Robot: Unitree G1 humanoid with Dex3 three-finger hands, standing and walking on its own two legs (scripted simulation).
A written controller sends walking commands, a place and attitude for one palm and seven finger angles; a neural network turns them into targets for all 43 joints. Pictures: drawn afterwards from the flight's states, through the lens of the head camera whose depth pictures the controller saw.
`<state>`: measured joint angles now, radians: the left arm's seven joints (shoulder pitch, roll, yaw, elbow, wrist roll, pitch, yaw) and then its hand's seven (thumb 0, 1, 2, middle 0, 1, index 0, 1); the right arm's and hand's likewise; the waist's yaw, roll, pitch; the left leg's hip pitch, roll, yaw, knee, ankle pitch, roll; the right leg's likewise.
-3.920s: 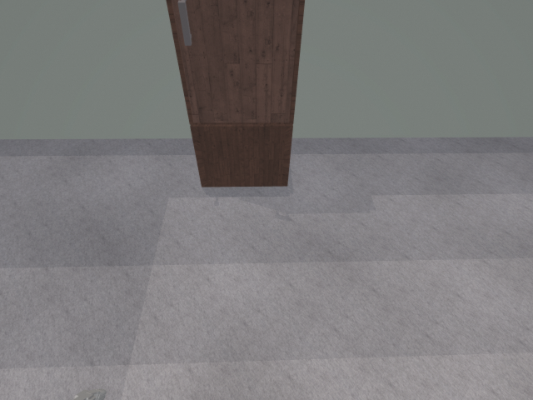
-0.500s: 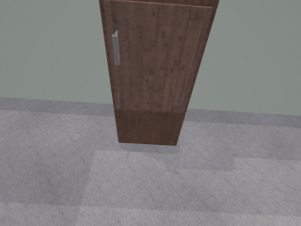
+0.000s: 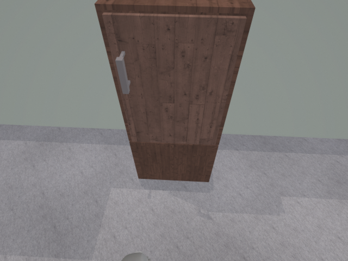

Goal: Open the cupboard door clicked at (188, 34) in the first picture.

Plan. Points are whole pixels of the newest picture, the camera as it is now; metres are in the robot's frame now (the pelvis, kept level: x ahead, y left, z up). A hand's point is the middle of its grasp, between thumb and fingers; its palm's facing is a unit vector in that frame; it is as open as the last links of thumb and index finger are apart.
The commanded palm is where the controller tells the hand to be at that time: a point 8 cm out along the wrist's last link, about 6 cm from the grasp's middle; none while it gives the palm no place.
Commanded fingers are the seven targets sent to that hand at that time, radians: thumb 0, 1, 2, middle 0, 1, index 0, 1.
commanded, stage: take the last steps up to it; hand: left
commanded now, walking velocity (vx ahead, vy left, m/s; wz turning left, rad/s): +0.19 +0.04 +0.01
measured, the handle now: (124, 72) +0.67 +0.21 +0.07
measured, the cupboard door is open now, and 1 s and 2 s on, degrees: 0 0 0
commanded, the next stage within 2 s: come to a stop and stand still in 0.10 s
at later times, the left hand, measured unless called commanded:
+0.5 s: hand out of the picture +0.14 +0.21 -0.18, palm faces +0.03 -0.98 -0.18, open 7.4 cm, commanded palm none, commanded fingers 0.00 0.90 0.90 -0.20 -0.30 -0.20 -0.30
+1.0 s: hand out of the picture +0.11 +0.19 -0.16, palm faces +0.07 -0.96 -0.25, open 7.4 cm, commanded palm none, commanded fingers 0.00 0.90 0.90 -0.20 -0.30 -0.20 -0.30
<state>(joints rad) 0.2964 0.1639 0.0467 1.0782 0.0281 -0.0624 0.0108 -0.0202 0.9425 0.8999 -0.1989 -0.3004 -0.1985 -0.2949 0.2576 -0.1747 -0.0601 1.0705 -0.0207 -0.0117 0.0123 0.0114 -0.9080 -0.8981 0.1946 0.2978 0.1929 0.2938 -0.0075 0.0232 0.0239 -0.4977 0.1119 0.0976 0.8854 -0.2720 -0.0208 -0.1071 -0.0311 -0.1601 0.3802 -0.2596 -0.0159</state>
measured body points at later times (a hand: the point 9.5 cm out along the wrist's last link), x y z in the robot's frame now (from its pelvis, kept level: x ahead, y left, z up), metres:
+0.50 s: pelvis +0.10 +0.03 +0.00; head +0.13 +0.05 +0.45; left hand +0.14 +0.27 -0.17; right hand +0.15 -0.20 -0.15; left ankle +0.13 +0.13 -0.74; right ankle +0.12 -0.09 -0.70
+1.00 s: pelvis +0.06 +0.00 +0.00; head +0.08 -0.02 +0.45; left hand +0.10 +0.24 -0.14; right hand +0.09 -0.25 -0.16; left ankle +0.02 +0.16 -0.70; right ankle +0.11 -0.10 -0.74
